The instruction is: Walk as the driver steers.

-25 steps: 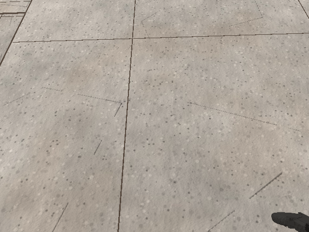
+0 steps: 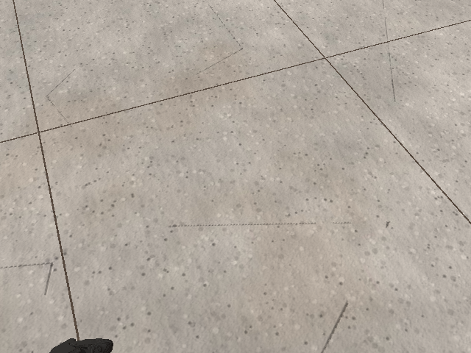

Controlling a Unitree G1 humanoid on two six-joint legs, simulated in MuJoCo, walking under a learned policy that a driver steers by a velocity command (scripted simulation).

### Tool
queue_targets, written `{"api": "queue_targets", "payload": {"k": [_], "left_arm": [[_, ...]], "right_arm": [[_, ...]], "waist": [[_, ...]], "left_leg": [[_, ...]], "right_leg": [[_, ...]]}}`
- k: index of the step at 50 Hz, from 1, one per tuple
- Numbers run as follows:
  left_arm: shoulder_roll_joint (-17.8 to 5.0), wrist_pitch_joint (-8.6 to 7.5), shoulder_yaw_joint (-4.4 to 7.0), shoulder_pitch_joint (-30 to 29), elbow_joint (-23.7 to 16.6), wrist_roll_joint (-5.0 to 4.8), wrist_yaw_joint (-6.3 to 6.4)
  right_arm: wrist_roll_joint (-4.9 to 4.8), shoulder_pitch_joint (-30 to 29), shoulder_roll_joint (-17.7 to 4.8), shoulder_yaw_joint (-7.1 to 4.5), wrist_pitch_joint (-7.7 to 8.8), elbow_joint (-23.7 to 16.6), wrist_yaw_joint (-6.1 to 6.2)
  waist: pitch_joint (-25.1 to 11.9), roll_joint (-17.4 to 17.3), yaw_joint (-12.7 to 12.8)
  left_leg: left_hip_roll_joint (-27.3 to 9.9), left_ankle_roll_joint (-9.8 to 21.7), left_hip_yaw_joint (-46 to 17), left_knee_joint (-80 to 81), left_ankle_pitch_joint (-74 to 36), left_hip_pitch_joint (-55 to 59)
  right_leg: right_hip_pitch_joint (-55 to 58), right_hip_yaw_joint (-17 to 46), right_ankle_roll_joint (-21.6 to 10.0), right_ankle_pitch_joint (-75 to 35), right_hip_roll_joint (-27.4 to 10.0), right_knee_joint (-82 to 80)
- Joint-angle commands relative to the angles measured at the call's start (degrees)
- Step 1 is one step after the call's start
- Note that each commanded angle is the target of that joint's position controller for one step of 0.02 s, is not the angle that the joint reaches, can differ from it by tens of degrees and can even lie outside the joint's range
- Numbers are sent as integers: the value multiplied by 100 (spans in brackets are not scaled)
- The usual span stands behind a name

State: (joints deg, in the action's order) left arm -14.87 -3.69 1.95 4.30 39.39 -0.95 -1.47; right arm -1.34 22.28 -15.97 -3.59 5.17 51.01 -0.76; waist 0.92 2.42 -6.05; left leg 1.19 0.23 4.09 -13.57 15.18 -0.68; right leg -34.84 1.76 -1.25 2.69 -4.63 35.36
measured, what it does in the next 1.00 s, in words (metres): walks ahead, turning left: right foot, then left foot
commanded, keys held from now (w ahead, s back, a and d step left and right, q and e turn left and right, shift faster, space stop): w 0.06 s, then w+q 0.90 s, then q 0.04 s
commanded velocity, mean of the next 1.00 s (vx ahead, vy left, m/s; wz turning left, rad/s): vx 0.50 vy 0.00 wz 0.39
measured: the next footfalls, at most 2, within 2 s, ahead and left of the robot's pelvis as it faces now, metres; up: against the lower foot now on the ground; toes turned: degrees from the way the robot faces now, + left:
right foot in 0.08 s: +0.21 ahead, -0.13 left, +0.00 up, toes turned -2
left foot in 0.64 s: +0.48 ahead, +0.13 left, +0.00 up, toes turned +18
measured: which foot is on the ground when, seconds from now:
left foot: down 0.00-0.10, up 0.12-0.62, down 0.64-1.00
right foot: up 0.00-0.06, down 0.08-0.62, up 0.64-1.00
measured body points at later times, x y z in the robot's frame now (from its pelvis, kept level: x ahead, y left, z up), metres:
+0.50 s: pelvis +0.27 -0.03 +0.00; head +0.29 -0.03 +0.45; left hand +0.24 +0.25 -0.13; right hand +0.48 -0.25 -0.11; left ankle +0.42 +0.15 -0.69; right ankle +0.17 -0.13 -0.74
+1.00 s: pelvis +0.53 +0.07 +0.00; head +0.56 +0.10 +0.45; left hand +0.62 +0.39 -0.08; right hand +0.72 -0.16 -0.10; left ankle +0.45 +0.12 -0.74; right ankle +0.78 -0.01 -0.69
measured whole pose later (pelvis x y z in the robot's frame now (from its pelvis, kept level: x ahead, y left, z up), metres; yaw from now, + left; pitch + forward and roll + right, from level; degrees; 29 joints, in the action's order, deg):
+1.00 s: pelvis +0.53 +0.07 +0.00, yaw +28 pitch +2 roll +0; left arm -16.1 -5.6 2.8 2.0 39.7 0.3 -0.5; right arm -1.2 18.7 -16.2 -4.3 2.4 41.2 0.4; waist 1.8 1.9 -4.1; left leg 6.5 4.7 -8.1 -22.0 15.4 -8.2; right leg -36.2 6.0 3.4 -1.4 -3.4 34.1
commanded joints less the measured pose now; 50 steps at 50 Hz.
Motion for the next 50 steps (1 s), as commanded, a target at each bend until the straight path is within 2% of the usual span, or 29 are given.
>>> {"api": "queue_targets", "payload": {"k": [1, 3, 4, 5, 6, 7, 8, 9, 10, 12, 17, 21, 26, 29, 30, 31, 32, 33, 34, 35, 36, 37, 38, 39, 41, 43, 46, 48, 50], "left_arm": [[-457, -114, 114, -466, -559, -30, -56], [-683, -125, 248, 210, -387, 14, -44], [-961, -120, 399, 1046, -140, 46, 7], [-1469, -88, 539, 2127, 6, 129, 96], [-1711, -59, 552, 2201, 48, 145, 73], [-1163, -79, 425, 2138, 36, 103, 58], [-963, -109, 345, 1781, 28, 65, 53], [-786, -136, 285, 1364, 5, 78, 32], [-612, -169, 250, 1064, 0, 103, 8], [-492, -273, 253, 837, 78, 158, -5], [-642, -353, 342, 981, 393, 207, 108], [-804, -299, 379, 1100, 525, 159, 193], [-980, -90, 448, 1565, 776, 47, 240], [-1208, 45, 502, 1431, 736, 13, 302], [-1284, 95, 518, 1369, 711, 7, 328], [-1315, 124, 511, 1254, 681, -23, 349], [-1207, 78, 455, 1267, 592, 26, 369], [-233, -92, 161, 1886, 294, 241, 251], [-628, -359, 183, 1366, 190, 26, 150], [-906, -479, 262, 735, 3, -189, 100], [-843, -532, 229, 640, -33, -136, 123], [-854, -520, 260, 644, 41, 21, 167], [-923, -451, 310, 772, 69, 100, 173], [-902, -369, 328, 861, 58, 129, 167], [-728, -251, 293, 855, 22, 182, 180], [-578, -204, 232, 453, -123, 204, 198], [-420, -232, 152, -227, -275, 174, 150], [-468, -265, 156, -559, -371, 100, 99], [-618, -305, 212, -704, -459, 110, 64]], "right_arm": [[-58, -109, -1043, -218, -12, -235, 35], [-73, -229, -1093, -211, -78, -218, 65], [-41, -150, -928, -138, -86, -219, 75], [142, -145, -564, 27, -56, -410, 75], [63, 484, -40, 175, 53, -454, 53], [-88, 95, -709, 4, 109, -386, 43], [-159, -309, -874, -62, 127, -533, 34], [-106, -476, -798, -62, 96, -536, 66], [-28, -521, -740, -88, 37, -530, 83], [-45, -289, -511, -79, -128, -450, 78], [-8, -720, -315, -78, -243, -658, 70], [29, -1451, -168, 1, -205, -917, -71], [12, -2238, -127, 50, -199, -1416, -262], [-7, -1996, -343, -65, -232, -1564, -332], [-20, -1532, -514, -161, -251, -1499, -324], [-27, -720, -794, -322, -257, -1326, -273], [-12, 174, -1240, -523, -314, -1127, -150], [-23, 57, -1858, -604, -287, -1144, -90], [37, 322, -1466, -481, -214, -1294, -100], [79, 132, -1126, -393, -155, -1246, -108], [35, -255, -942, -339, -123, -1288, -106], [34, -670, -757, -280, -121, -1378, -97], [100, -905, -623, -226, -118, -1491, -72], [122, -984, -635, -226, -117, -1544, -58], [86, -941, -760, -258, -92, -1518, -5], [66, -793, -920, -304, -101, -1463, 72], [13, -557, -952, -317, -166, -1381, 138], [0, -340, -982, -326, -201, -1308, 149], [-17, -204, -958, -329, -269, -1238, 176]], "waist": [[165, -791, 277], [-228, -764, 758], [-757, -631, 1121], [-1658, 231, 1498], [-2231, 1543, 1118], [-1725, 721, 1337], [-1010, 549, 1218], [-675, 232, 1004], [-386, 267, 833], [-259, 380, 582], [69, 60, 558], [297, -27, 811], [518, -86, 1068], [112, 219, 750], [-187, 319, 463], [-613, 261, -11], [-1113, -163, -428], [-1530, -1718, 335], [-2389, -1126, -73], [-1561, -808, -174], [-990, -381, 109], [-624, -192, 372], [-498, -261, 577], [-442, -316, 695], [-328, -324, 761], [-174, -393, 662], [-122, -619, 371], [-134, -715, 213], [-107, -793, 203]], "left_leg": [[-1639, 933, -881, 204, -1901, -36], [-1485, 731, -614, -680, -3203, -38], [-1185, 564, -423, -1756, -3446, -524], [-793, 301, -165, -3735, -1595, -1824], [59, 88, -530, -5376, 1840, -3728], [-207, 142, -1148, -5983, 1783, -4295], [-432, 210, -1078, -5953, 1208, -4503], [-674, 176, -976, -5707, 705, -4257], [-815, 136, -978, -5439, 355, -4060], [-930, 73, -1007, -5306, -64, -3551], [-855, -67, -1177, -4461, -1136, -4065], [-767, 8, -712, -3134, -2049, -3896], [-648, 266, -278, -2384, -1504, -4253], [-172, 570, 210, -2321, -672, -3432], [61, 709, 335, -2331, -413, -2799], [281, 911, 329, -1969, -653, -1602], [-99, 1203, -532, -1716, -838, 144], [-1654, 2278, -3699, -1446, -461, 2180], [-2110, 2630, -5295, -524, 227, 2625], [-1913, 2251, -4398, -370, -86, 2120], [-1650, 2016, -3643, -373, -572, 1217], [-1418, 1856, -3093, -316, -1183, 361], [-1257, 1809, -2755, -185, -1660, -220], [-1169, 1802, -2632, -64, -1870, -570], [-1049, 1813, -2272, 47, -2346, -1070], [-846, 1691, -1953, 82, -2384, -1387], [-516, 1350, -1697, -70, -1781, -1578], [-575, 1257, -1900, -158, -1384, -1501], [-626, 1141, -2160, -613, -1744, -1174]], "right_leg": [[327, -164, -178, 219, 158, -383], [1482, -397, -398, 260, 413, -764], [2823, -326, -565, 195, 386, -773], [4567, 1143, -978, -7, -945, -653], [5761, 3565, -1721, 1119, -1993, -1412], [5286, 3475, -1515, 1677, -1839, -1682], [4595, 2593, -1291, 1426, -1660, -1792], [3893, 1978, -1158, 984, -1403, -1971], [3370, 1493, -1086, 685, -1194, -2192], [2786, 855, -1027, 182, -1008, -2552], [2813, -203, -998, -849, -949, -2800], [2960, -848, -821, -847, -862, -2900], [4009, -1150, -738, -1517, -1181, -2473], [4288, -1383, -551, -4005, -1202, -1507], [4242, -1440, -486, -4762, -1160, -786], [3826, -1544, -338, -4720, -998, 318], [2541, -1536, -83, -3191, -755, 1950], [-199, -1078, 295, 2728, 447, 4067], [-916, 323, 225, 3203, 684, 4773], [-1367, 449, 76, 2637, 360, 4608], [-1196, 409, 2, 2117, 101, 4047], [-814, 361, 45, 1884, -71, 3545], [-381, 390, 94, 1713, -187, 3284], [-138, 367, 166, 1624, -207, 3074], [2, 213, 356, 1415, -184, 2557], [4, 107, 505, 782, -78, 1772], [411, 46, 529, -445, 223, 348], [629, 51, 522, -781, 393, -138], [662, 147, 436, -642, 527, -525]]}}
